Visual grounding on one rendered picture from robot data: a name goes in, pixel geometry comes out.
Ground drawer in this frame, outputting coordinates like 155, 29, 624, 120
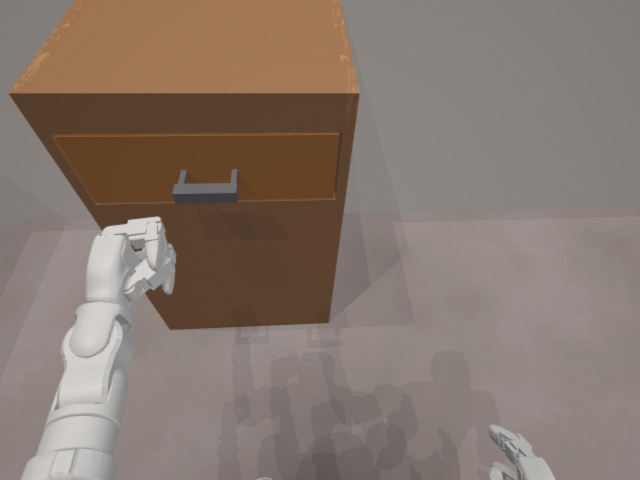
55, 132, 340, 203

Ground cabinet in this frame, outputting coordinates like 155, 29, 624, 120
8, 0, 360, 330

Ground handle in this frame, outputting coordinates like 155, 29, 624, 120
172, 169, 239, 204

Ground robot left forearm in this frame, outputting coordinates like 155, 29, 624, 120
21, 301, 134, 480

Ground robot right hand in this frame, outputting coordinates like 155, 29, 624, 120
488, 425, 556, 480

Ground robot left hand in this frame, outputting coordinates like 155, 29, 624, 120
85, 217, 177, 313

